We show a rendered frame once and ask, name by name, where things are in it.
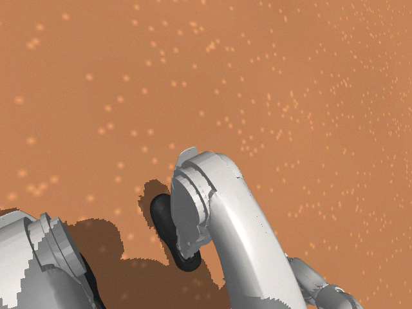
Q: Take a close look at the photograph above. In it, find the right robot arm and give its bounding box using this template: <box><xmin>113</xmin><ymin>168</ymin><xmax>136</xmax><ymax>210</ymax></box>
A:
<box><xmin>315</xmin><ymin>285</ymin><xmax>363</xmax><ymax>309</ymax></box>

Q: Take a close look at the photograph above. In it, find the right robot foot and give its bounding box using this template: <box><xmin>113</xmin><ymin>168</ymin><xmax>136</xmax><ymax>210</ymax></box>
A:
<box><xmin>150</xmin><ymin>194</ymin><xmax>201</xmax><ymax>272</ymax></box>

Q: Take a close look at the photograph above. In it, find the left robot foot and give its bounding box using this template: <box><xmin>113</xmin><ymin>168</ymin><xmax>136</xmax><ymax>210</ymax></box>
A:
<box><xmin>80</xmin><ymin>253</ymin><xmax>106</xmax><ymax>309</ymax></box>

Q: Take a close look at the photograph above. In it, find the right robot hand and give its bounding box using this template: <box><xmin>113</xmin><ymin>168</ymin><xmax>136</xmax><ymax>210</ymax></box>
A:
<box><xmin>285</xmin><ymin>253</ymin><xmax>329</xmax><ymax>306</ymax></box>

